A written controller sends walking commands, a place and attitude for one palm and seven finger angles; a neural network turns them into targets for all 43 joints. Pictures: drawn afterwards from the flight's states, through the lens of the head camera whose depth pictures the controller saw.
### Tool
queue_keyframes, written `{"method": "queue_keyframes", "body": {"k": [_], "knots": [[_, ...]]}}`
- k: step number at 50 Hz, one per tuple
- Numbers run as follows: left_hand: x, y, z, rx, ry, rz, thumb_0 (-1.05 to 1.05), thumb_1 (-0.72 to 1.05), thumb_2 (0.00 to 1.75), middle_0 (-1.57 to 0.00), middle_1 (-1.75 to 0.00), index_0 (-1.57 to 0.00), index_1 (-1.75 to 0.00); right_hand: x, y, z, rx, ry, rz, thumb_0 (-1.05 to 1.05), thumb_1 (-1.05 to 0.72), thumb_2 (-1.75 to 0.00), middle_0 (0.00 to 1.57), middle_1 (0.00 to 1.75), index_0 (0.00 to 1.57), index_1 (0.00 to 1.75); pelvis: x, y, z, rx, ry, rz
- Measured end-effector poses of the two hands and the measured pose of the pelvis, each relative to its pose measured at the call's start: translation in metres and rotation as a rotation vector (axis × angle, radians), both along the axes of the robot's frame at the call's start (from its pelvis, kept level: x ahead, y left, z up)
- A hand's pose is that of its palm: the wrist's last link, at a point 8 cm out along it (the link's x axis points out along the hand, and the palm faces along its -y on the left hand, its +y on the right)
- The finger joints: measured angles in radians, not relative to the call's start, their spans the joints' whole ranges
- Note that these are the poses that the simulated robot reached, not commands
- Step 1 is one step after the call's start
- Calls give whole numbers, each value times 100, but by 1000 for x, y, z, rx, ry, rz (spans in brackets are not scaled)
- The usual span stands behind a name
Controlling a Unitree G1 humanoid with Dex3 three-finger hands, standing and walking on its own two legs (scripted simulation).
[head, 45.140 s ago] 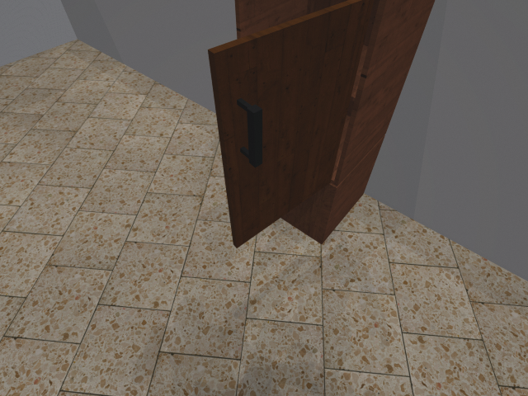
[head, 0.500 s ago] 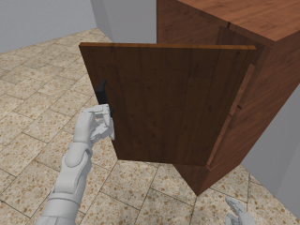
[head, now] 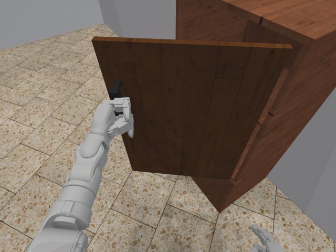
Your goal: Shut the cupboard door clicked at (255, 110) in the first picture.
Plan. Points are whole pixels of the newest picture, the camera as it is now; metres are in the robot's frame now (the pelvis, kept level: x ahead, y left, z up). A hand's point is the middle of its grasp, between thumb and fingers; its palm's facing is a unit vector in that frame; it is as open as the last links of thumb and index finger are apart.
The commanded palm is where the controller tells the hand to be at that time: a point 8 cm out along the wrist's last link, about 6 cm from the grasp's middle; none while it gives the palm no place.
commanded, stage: push the door shut along its arc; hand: left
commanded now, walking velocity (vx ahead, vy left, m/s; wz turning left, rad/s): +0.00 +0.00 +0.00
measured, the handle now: (121, 105) +0.46 +0.14 +0.10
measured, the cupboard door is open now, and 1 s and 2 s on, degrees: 50 38 19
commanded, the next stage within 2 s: pull the fist back off the door in 1.50 s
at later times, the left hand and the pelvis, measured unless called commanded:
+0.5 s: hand (146, 105) +0.45 +0.07 +0.11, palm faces -0.28 -0.96 -0.04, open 3.1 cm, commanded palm +0.45 +0.12 +0.10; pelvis -0.01 +0.01 -0.01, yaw +0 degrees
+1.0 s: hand (156, 93) +0.49 +0.05 +0.11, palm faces -0.38 -0.92 -0.03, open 3.1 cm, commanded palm +0.50 +0.10 +0.10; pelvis +0.00 +0.00 -0.02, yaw -1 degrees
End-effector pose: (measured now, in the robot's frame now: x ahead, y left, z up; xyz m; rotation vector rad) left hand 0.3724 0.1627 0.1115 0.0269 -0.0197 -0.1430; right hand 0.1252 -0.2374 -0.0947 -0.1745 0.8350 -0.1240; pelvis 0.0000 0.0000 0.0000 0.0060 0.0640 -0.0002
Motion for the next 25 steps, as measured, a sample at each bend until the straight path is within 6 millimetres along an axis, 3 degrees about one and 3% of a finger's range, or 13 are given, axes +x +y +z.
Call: {"method": "queue_keyframes", "body": {"k": [12, 25], "knots": [[35, 0, 0, 11, 15, -48, 2, 90, 90, -133, -150, -130, -150, -43, -8, -15, -32, 127, -35, 1, -90, -90, 20, 30, 20, 30, -7, 7, -5, -5, 44, 13], [72, -32, -4, 19, 35, -137, 2, 90, 90, -130, -150, -130, -150, -86, -10, -26, -37, 225, -89, 1, -90, -90, 20, 30, 20, 30, -8, 12, -12, -4, 97, 3]]}}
